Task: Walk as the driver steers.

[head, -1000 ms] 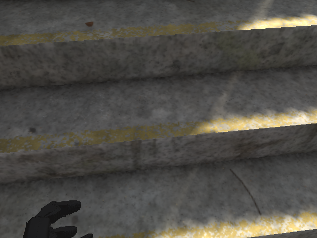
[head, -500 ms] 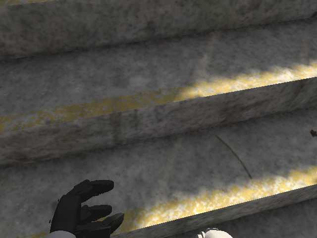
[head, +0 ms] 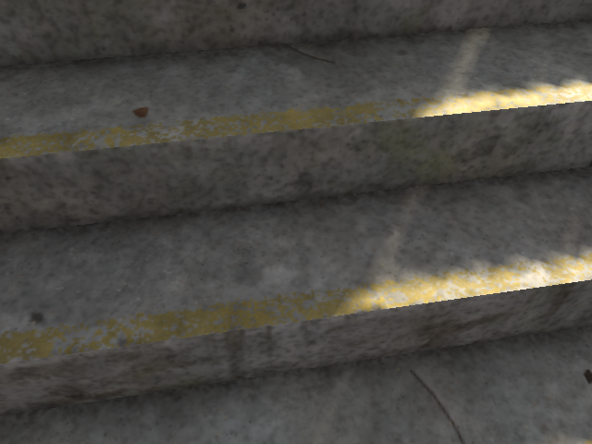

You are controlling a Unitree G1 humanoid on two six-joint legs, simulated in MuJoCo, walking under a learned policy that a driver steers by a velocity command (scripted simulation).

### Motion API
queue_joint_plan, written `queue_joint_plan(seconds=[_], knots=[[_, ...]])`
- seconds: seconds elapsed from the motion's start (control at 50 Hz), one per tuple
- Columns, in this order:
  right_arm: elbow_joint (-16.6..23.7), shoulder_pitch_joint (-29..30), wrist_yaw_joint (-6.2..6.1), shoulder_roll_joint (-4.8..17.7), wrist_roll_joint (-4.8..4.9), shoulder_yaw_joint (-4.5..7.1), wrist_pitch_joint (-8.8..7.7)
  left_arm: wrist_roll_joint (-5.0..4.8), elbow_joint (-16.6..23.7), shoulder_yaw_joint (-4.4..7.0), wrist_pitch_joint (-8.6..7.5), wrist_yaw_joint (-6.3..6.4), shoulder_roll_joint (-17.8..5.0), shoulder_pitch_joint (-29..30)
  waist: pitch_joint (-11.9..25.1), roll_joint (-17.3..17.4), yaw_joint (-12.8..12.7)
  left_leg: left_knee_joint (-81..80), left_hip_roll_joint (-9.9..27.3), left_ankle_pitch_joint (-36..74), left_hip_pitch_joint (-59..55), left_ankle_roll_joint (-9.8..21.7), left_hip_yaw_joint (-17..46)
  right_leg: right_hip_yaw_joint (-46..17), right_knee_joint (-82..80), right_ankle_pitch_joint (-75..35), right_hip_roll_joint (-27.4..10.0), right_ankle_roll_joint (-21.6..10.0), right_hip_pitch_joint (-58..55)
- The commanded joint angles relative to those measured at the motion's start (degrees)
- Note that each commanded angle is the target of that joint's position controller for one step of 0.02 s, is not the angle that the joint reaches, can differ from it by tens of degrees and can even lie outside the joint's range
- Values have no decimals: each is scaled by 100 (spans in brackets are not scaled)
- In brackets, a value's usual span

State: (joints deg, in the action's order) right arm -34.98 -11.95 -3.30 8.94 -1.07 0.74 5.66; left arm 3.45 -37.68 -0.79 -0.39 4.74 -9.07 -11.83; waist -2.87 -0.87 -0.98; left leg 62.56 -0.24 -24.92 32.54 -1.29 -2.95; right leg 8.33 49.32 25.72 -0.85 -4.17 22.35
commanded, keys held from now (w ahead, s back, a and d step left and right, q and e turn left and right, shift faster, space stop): no key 0.18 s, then w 0.82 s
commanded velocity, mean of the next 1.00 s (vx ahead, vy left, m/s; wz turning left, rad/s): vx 0.29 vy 0.00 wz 0.00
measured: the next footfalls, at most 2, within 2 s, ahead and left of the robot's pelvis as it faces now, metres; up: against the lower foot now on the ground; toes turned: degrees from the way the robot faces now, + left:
left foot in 0.04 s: +0.08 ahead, +0.09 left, +0.00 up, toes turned +3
right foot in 0.74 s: +0.47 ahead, -0.23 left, +0.19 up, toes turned -8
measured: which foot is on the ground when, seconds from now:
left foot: up 0.00-0.02, down 0.04-0.76, up 0.78-1.00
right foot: down 0.00-0.06, up 0.08-0.72, down 0.74-1.00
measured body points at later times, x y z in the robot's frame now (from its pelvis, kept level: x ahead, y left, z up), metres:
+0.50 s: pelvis +0.11 -0.01 +0.04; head +0.11 -0.01 +0.49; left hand +0.23 +0.23 -0.08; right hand +0.06 -0.25 -0.10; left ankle +0.04 +0.08 -0.70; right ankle +0.12 -0.12 -0.48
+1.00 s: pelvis +0.40 -0.16 +0.19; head +0.41 -0.17 +0.64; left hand +0.39 +0.07 +0.05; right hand +0.62 -0.35 +0.11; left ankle +0.42 -0.02 -0.23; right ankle +0.44 -0.23 -0.51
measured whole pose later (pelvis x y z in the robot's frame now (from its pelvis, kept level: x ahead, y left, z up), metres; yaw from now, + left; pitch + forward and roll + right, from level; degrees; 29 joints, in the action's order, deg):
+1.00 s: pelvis +0.40 -0.16 +0.19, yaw +1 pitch +1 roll -1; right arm -38.2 -3.9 0.0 6.3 -1.0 1.6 -5.5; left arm 1.8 -58.5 3.0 -5.9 -1.2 -7.6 -22.8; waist 1.4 3.3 0.6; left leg 122.3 -4.0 -0.9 63.2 7.1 5.3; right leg 10.7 43.7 20.9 -0.1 -4.7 24.5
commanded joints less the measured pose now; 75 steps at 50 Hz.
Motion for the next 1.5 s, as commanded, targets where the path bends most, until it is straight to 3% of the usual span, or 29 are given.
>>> queue_joint_plan(seconds=[0.02, 0.04, 0.08, 0.12, 0.22, 0.36, 0.42, 0.58, 0.64, 0.68, 0.7, 0.74, 0.76, 0.78, 0.8, 0.84, 0.9, 0.98, 1.06, 1.12, 1.16, 1.22, 1.26, 1.28, 1.3, 1.32, 1.34, 1.42, 1.5], knots=[[93, -813, -36, 237, -27, 154, -202, -103, 376, 262, -5, -50, -673, -51, 1089, -815, 185, -2379, -97, 145, -1900, 499, -514, -1297, -1015, -5063, -1211, -592, -745], [-72, -943, 5, 86, -14, 90, -347, -286, 161, 290, 1, -148, -668, -302, 1117, -336, 298, -3180, -225, 954, -2290, 628, -426, -832, -352, -4197, -784, -395, -745], [-128, -819, -60, 231, -109, -3, -549, -412, 467, 215, 122, -307, -178, -246, 407, 1694, -12, -4382, 1395, 1403, -2018, 1573, 2865, -828, 820, 146, 56, 333, 1185], [-126, -940, -9, 243, -166, 27, -667, -273, 180, 379, 218, -318, -572, -330, -60, 492, 121, -5055, 1599, -1223, -1534, 1608, 3010, -1106, 1196, 326, 9, 480, 1221], [-531, -1281, -132, 573, -60, 176, -789, -229, -27, 403, 195, -398, -426, -214, -46, 252, 228, -5117, 1150, -963, -2321, 1589, 2215, -976, 1309, -118, 38, 613, 1733], [-1046, -1792, 128, 721, -7, 401, -996, -152, -172, 548, 2, -541, -453, -122, -10, 423, 310, -5328, 1490, -1284, -3130, 1853, 2310, -866, 3533, -843, -154, 244, 3404], [-1340, -2033, 148, 455, -16, 333, -1103, -116, -107, 491, -67, -570, -265, 85, -84, 580, 350, -5245, 1460, -703, -3301, 1874, 1977, -782, 4701, -1224, -238, 163, 4065], [-2008, -2401, 211, 782, -132, 370, -1510, -244, 1330, 162, -126, -288, 188, 2347, -972, 689, 533, -5890, 2328, -88, -4282, 1603, 1523, -1313, 7993, 1308, -674, -310, 8077], [-2363, -2188, 194, 615, 66, 234, -1326, -357, 1941, -52, -42, -346, 209, 2735, -1156, 736, 301, -7204, 1682, 412, -2667, 1174, 350, -473, 5500, 1009, -961, -511, 6242], [-1924, -1119, 178, 643, 329, 156, -1213, -469, 1313, -50, 9, -576, 302, 1442, -229, 226, -126, -7388, 1018, 3461, -450, 1480, -539, 605, 3218, -553, -495, -767, 1391], [-1726, -1229, 235, 1361, 357, 304, -1318, -458, 874, 145, -50, -573, 117, 174, 1011, 614, -526, -5907, 1283, 7592, -668, 1518, -421, 662, 3435, -740, 69, -687, -665], [-1730, -1142, 441, 2203, 599, 639, -1495, -278, 391, 484, 25, -455, -651, -1640, 2854, 866, -1519, -2692, 1335, 9728, -2378, 1020, 3, -150, 1324, -556, 443, -650, -1909], [-1528, -1067, 670, 1449, 498, 502, -1579, -128, 113, 698, -17, -378, -1381, -1867, 2888, -467, -1207, -498, 540, 5605, -1304, 620, 481, -2942, -566, 748, -773, -843, -2255], [-1176, -1017, 787, 818, 200, 464, -1591, -277, -20, 908, 118, -255, -2073, -1512, 3314, -2132, -974, 2481, -768, 1792, -73, 422, 1290, -6161, -3265, 1337, -1788, -821, -2298], [-997, -1068, 686, 164, -35, 375, -1564, -224, 100, 883, 27, -303, -1878, -725, 3214, -1483, -494, 4507, -680, 2057, 443, 408, 2424, -6209, -3434, 2239, -1919, -363, -1823], [-606, -642, 596, -124, -259, 267, -1410, -353, -650, 605, -119, -403, -805, 23, 1435, -362, 338, 4994, -75, 3098, 1449, 573, 1155, -4767, -2656, 3088, -1638, -272, -306], [-324, -336, 481, -702, -228, -30, -1273, -175, -1416, 344, -456, -560, 253, -248, 462, -253, 645, 6196, -93, 3114, 2420, 940, 1293, -2714, -2203, 334, -1343, -364, 683], [-229, 570, 272, -635, 116, -75, -1059, -115, -1883, 301, -777, -637, 127, -977, 81, -20, 299, 6927, -457, 2207, 3672, 859, 858, -1690, -3055, -1923, -1481, -438, 328], [330, 1677, 85, -832, 103, -267, -893, -230, -2295, 299, -982, -712, -243, -1478, -252, 144, 266, 7132, -444, 1137, 5053, 1148, 652, -938, -3737, -1152, -1180, -91, -382], [613, 2276, 224, -834, 116, -409, -786, -352, -2500, 230, -848, -481, -66, -2017, -79, 32, 94, 4857, 54, 1439, 4285, 1063, -322, -597, -4466, -1469, -922, -82, -456], [620, 2429, 317, -845, 43, -451, -702, -365, -2504, 327, -772, -273, -336, -2391, 359, -358, -172, 3810, 285, 873, 3535, 1051, -1050, -453, -5130, -2998, -880, -458, -1377], [55, 1534, 316, -788, 319, -437, -645, -541, -2041, 379, -830, -107, -845, -2110, 1328, -486, 297, 1488, -410, -20, 508, 1186, -1604, 214, -3943, -9836, -1181, -730, -1645], [-441, -235, 164, -97, 136, -199, -497, -680, -1891, 464, -948, -238, -1200, -1895, 2259, -1297, 958, 628, -697, -842, -364, 1430, -1269, 165, -1832, -12415, -1730, -912, -2829], [-665, -731, 226, 173, 38, -79, -554, -662, -1763, 525, -951, -349, -1320, -1796, 2515, -1247, 1159, -333, -714, -864, -1161, 1527, -627, 187, -612, -11212, -1583, -867, -2656], [-926, -1069, 210, 751, -46, 166, -546, -489, -1296, 511, -949, -447, -1068, -1560, 2253, -400, 1113, -1578, 190, -2121, -1833, 2099, 2008, 11, 1136, -9169, -914, -522, -679], [-968, -796, 130, 1090, -30, 378, -411, -232, -944, 585, -850, -642, -814, -707, 2011, 1090, 1164, -4357, 927, -3824, -1956, 2777, 5921, -381, 4153, -2680, 611, -184, 1354], [-881, 233, 138, 875, 32, 395, -467, 97, -501, 497, -843, -749, -227, -574, 1355, 638, 608, -4940, 1108, -3377, -1544, 2635, 6391, -1426, 6736, -2396, 375, -69, 2652], [-2016, -255, 184, -274, -76, 121, -966, -20, 198, 20, -686, -521, 668, -276, -135, -573, -317, -4002, 560, -221, -319, 1556, 2939, -1294, 7694, -2413, 14, -275, 4033], [-2017, -500, 315, 72, 15, 109, -1207, 13, 341, -85, -370, -390, 457, 98, -389, -499, -356, -3930, 194, 953, -68, 1292, 1770, -973, 6331, -2323, -329, -102, 4345]])
Velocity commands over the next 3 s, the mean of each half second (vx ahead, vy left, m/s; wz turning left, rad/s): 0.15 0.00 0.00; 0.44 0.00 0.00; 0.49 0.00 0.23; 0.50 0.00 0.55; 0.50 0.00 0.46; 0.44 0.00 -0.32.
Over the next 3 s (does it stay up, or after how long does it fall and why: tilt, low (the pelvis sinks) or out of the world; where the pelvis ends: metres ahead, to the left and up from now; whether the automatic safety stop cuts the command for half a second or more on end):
stays up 1.43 0.17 0.89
